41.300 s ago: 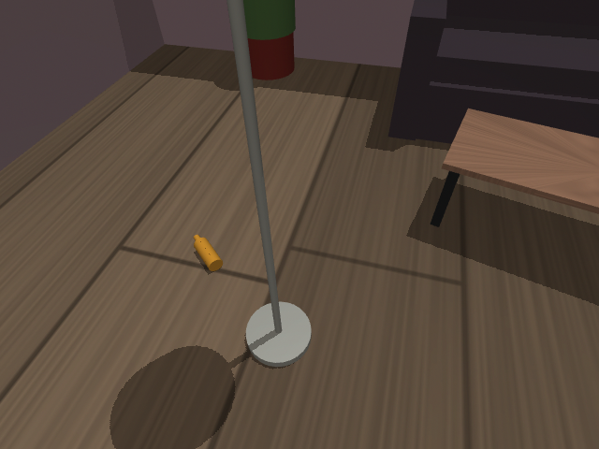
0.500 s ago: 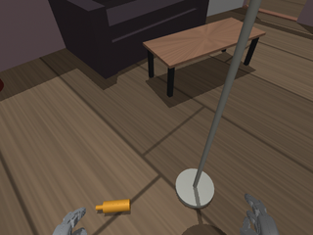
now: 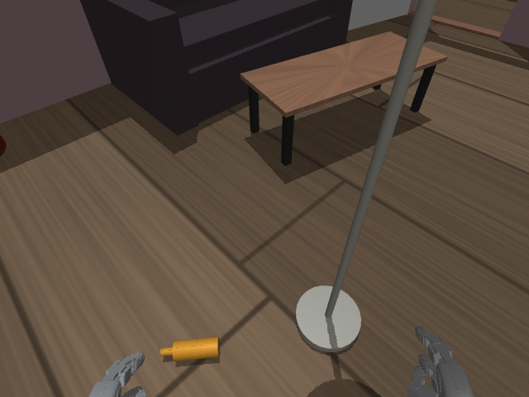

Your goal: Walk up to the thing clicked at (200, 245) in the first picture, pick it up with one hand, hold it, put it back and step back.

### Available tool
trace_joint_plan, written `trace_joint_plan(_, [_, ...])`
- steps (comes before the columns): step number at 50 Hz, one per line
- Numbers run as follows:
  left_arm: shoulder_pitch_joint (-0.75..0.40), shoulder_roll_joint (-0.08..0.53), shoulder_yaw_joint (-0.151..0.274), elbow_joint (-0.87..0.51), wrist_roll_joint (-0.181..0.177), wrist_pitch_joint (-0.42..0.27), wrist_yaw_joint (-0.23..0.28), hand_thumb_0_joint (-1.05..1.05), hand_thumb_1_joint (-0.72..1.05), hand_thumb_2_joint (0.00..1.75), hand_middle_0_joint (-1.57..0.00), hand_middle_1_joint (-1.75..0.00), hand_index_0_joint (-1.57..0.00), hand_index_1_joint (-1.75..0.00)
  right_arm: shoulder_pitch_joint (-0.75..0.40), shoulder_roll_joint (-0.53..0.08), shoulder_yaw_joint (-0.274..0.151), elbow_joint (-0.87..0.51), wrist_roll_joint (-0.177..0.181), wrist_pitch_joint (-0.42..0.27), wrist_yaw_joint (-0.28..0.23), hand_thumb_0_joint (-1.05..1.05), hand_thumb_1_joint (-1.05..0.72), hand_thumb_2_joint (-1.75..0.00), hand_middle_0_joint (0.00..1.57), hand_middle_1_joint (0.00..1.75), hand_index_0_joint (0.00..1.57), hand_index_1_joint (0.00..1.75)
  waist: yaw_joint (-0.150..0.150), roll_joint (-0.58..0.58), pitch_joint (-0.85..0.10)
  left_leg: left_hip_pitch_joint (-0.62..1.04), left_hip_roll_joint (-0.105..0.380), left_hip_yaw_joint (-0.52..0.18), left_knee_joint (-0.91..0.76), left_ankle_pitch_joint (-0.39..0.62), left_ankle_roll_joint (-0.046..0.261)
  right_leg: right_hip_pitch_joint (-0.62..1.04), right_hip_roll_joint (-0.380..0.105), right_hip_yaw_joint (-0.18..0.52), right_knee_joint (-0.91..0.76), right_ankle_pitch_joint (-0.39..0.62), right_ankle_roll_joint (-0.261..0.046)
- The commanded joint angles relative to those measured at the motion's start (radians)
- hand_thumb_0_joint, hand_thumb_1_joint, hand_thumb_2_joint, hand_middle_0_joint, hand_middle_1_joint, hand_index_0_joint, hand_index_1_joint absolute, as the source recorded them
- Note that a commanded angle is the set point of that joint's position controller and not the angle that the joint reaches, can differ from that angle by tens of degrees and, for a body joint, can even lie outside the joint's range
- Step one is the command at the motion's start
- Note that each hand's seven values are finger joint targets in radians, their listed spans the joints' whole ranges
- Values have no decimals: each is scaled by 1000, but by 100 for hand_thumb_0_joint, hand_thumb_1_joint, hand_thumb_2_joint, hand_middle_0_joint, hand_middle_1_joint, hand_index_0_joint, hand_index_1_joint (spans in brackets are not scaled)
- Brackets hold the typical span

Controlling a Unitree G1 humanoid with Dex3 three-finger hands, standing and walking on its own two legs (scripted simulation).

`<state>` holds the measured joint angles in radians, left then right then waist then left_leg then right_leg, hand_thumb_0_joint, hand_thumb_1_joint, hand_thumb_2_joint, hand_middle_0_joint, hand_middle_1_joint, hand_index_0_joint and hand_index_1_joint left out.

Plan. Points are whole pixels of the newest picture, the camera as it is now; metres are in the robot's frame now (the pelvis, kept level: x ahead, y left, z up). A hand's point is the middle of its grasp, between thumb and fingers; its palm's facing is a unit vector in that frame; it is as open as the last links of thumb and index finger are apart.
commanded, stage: home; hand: left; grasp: from above
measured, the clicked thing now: (190, 349) +0.45 +0.27 -0.68
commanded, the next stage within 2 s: stand in 0.10 s
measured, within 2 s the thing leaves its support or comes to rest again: neither
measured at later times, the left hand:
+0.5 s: hand out of the picture +0.10 +0.25 -0.10, palm faces +0.03 -0.94 -0.33, open 7.4 cm
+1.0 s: hand out of the picture +0.03 +0.25 -0.10, palm faces +0.04 -0.95 -0.32, open 7.4 cm
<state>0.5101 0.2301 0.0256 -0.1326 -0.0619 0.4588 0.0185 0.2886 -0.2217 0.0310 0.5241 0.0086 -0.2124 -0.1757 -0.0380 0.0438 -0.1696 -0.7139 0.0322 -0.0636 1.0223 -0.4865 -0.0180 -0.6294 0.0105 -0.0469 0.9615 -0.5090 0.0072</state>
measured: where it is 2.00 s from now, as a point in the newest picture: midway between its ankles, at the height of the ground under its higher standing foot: outside the picture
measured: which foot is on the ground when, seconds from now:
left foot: down 0.00-1.00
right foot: down 0.00-1.00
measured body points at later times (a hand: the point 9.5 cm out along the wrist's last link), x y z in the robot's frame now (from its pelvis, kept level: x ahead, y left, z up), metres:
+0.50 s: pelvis -0.01 +0.01 +0.04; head +0.01 +0.02 +0.49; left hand +0.10 +0.30 -0.08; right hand +0.10 -0.27 -0.08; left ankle +0.01 +0.13 -0.68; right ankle -0.02 -0.13 -0.68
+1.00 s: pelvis -0.01 +0.02 +0.07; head -0.01 +0.02 +0.52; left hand +0.03 +0.30 -0.08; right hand +0.07 -0.26 -0.07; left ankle +0.01 +0.13 -0.68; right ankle -0.02 -0.13 -0.68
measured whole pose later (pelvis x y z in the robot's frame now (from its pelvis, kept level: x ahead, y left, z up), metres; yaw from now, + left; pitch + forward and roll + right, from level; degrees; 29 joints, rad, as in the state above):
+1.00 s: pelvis -0.01 +0.02 +0.07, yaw +0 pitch -4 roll +0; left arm 0.18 0.29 0.03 1.11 0.03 0.01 0.03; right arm 0.14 -0.27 -0.04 1.10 -0.03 0.00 -0.02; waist 0.02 0.00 0.06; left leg -0.13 -0.02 -0.01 0.40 -0.19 0.02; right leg -0.08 -0.05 -0.01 0.38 -0.23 0.04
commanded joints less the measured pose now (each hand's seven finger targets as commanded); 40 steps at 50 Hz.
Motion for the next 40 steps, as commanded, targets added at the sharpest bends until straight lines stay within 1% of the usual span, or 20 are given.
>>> trace_joint_plan(1, [-22, 108, 73, -182, 8, -50, 7, 0, 90, 90, -20, -30, -20, -30, -68, -127, -56, -158, 2, -60, -14, 0, -90, -90, 20, 30, 20, 30, -9, 2, -59, 134, -25, 26, -155, 214, 34, 5, 14, -10, -173, 224, -2])
trace_joint_plan(3, [-30, 105, 62, -202, 8, -52, 7, 0, 90, 90, -20, -30, -20, -30, -70, -122, -52, -162, 3, -60, -14, 0, -90, -90, 20, 30, 20, 30, -10, -1, -62, 131, -28, 29, -147, 225, 36, 10, 11, -7, -175, 239, 0])
trace_joint_plan(4, [-18, 107, 71, -192, 11, -52, 10, 0, 90, 90, -20, -30, -20, -30, -67, -123, -54, -161, 2, -61, -14, 0, -90, -90, 20, 30, 20, 30, -4, 7, -69, 133, -27, 26, -154, 223, 33, 13, 14, -9, -167, 233, -4])
trace_joint_plan(5, [-29, 97, 56, -212, 10, -53, 8, 0, 90, 90, -20, -30, -20, -30, -73, -120, -51, -166, 2, -61, -13, 0, -90, -90, 20, 30, 20, 30, -3, 19, -71, 133, -26, 23, -163, 218, 31, 9, 16, -15, -162, 222, -7])
trace_joint_plan(6, [-17, 106, 70, -186, 10, -47, 8, 0, 90, 90, -20, -30, -20, -30, -71, -126, -53, -159, 4, -59, -12, 0, -90, -90, 20, 30, 20, 30, 2, 36, -51, 125, -23, 17, -177, 188, 28, -2, 18, -19, -160, 190, -11])
trace_joint_plan(7, [-24, 98, 59, -193, 12, -47, 8, 0, 90, 90, -20, -30, -20, -30, -76, -124, -52, -163, 4, -60, -12, 0, -90, -90, 20, 30, 20, 30, -2, 32, -41, 129, -18, 11, -187, 174, 27, -8, 21, -23, -160, 178, -11])
trace_joint_plan(9, [-25, 101, 65, -188, 8, -50, 8, 0, 90, 90, -20, -30, -20, -30, -74, -124, -54, -160, 3, -60, -11, 0, -90, -90, 20, 30, 20, 30, -5, 13, -48, 119, -21, 12, -178, 167, 30, -2, 18, -20, -168, 173, -8])
trace_joint_plan(10, [-316, 191, 63, 163, 125, -263, 46, 0, 90, 90, -20, -30, -20, -30, -142, -219, -91, 87, -120, 46, 49, 0, -90, -90, 20, 30, 20, 30, 75, -72, 189, 96, -1, 0, -249, 292, 76, 186, -71, 81, -240, 188, -49])
trace_joint_plan(11, [-241, 214, 87, 331, 134, -332, 40, 0, 90, 90, -20, -30, -20, -30, -134, -231, -109, 95, -120, 80, 73, 0, -90, -90, 20, 30, 20, 30, 61, -126, 83, 188, -12, 21, -242, 311, 89, 208, -91, 153, -263, 188, -84])
trace_joint_plan(12, [-237, 212, 79, 366, 128, -367, 32, 0, 90, 90, -20, -30, -20, -30, -122, -238, -113, 77, -123, 98, 89, 0, -90, -90, 20, 30, 20, 30, 39, -121, 79, 221, -14, 3, -240, 342, 86, 189, -85, 174, -282, 225, -97])
trace_joint_plan(14, [-248, 218, 61, 458, 134, -406, 27, 0, 90, 90, -20, -30, -20, -30, -126, -220, -110, 127, -90, 108, 124, 0, -90, -90, 20, 30, 20, 30, 60, -54, 26, 302, -9, -9, -277, 398, 84, 280, -97, 155, -245, 346, -82])
trace_joint_plan(16, [-297, 210, 67, 551, 115, -412, 22, 0, 90, 90, -20, -30, -20, -30, -138, -202, -108, 162, -61, 117, 148, 0, -90, -90, 20, 30, 20, 30, 63, -89, 56, 326, -17, 0, -312, 355, 77, 276, -98, 145, -298, 290, -62])
trace_joint_plan(19, [-342, 205, 70, 669, 108, -431, 24, 0, 90, 90, -20, -30, -20, -30, -143, -202, -114, 222, -61, 135, 159, 0, -90, -90, 20, 30, 20, 30, 60, -59, 79, 379, -3, -28, -385, 261, 83, 267, -102, 143, -355, 198, -49])
trace_joint_plan(21, [-336, 199, 68, 744, 108, -446, 25, 0, 90, 90, -20, -30, -20, -30, -154, -208, -118, 252, -64, 144, 160, 0, -90, -90, 20, 30, 20, 30, 66, -37, 91, 388, 6, -43, -418, 277, 86, 314, -100, 124, -379, 230, -41])
trace_joint_plan(25, [-334, 200, 66, 867, 105, -463, 23, 0, 90, 90, -20, -30, -20, -30, -150, -214, -119, 311, -61, 159, 155, 0, -90, -90, 20, 30, 20, 30, 62, -21, 144, 424, 22, -67, -512, 237, 81, 345, -93, 113, -451, 241, -32])
trace_joint_plan(30, [-328, 201, 59, 989, 93, -468, 25, 0, 90, 90, -20, -30, -20, -30, -154, -235, -117, 383, -52, 165, 144, 0, -90, -90, 20, 30, 20, 30, 62, 7, 150, 501, 54, -94, -611, 370, 71, 432, -90, 92, -498, 337, -23])
trace_joint_plan(32, [-323, 205, 57, 1031, 91, -469, 27, 0, 90, 90, -20, -30, -20, -30, -148, -241, -117, 412, -48, 168, 139, 0, -90, -90, 20, 30, 20, 30, 61, 6, 138, 560, 62, -89, -620, 460, 69, 454, -98, 87, -517, 392, -19])
trace_joint_plan(35, [-335, 219, 55, 1084, 91, -468, 28, 0, 90, 90, -20, -30, -20, -30, -141, -244, -116, 449, -41, 176, 136, 0, -90, -90, 20, 30, 20, 30, 49, -12, 161, 579, 56, -74, -661, 420, 60, 471, -101, 91, -561, 375, -16])
trace_joint_plan(38, [-336, 218, 48, 1123, 92, -466, 29, 0, 90, 90, -20, -30, -20, -30, -154, -250, -115, 476, -38, 182, 135, 0, -90, -90, 20, 30, 20, 30, 53, 1, 175, 582, 61, -75, -690, 390, 58, 495, -106, 89, -590, 371, -12])
trace_joint_plan(40, [-342, 223, 45, 1149, 93, -471, 30, 0, 90, 90, -20, -30, -20, -30, -154, -235, -110, 491, -35, 185, 135, 0, -90, -90, 20, 30, 20, 30, 51, -46, 189, 586, 55, -58, -682, 436, 52, 513, -119, 102, -615, 393, -13])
